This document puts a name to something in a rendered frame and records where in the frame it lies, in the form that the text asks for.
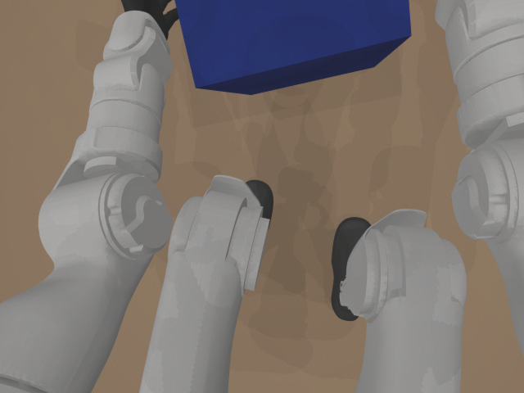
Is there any robot right forearm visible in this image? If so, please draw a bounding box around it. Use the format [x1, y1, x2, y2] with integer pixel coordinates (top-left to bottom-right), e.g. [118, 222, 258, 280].
[435, 0, 524, 149]

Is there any robot left hand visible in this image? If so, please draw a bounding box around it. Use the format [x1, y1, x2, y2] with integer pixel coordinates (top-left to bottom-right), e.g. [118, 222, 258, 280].
[121, 0, 179, 40]

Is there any right robot upper arm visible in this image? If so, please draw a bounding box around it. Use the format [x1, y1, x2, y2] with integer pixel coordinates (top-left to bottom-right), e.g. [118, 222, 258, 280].
[451, 138, 524, 358]

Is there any robot left foot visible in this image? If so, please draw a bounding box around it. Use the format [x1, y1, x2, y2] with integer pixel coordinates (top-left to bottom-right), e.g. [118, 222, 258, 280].
[246, 180, 273, 224]

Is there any right robot thigh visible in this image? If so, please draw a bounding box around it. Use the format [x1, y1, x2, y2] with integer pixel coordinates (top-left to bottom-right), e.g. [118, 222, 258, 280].
[351, 225, 464, 393]

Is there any carton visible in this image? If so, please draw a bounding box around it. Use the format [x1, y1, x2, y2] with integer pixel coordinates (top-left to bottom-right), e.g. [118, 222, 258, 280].
[175, 0, 412, 95]

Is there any robot left forearm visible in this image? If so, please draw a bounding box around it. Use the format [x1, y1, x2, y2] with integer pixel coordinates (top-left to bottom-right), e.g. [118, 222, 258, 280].
[52, 11, 173, 191]

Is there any left robot upper arm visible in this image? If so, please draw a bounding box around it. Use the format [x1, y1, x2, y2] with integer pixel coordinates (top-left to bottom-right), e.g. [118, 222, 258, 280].
[0, 171, 172, 393]

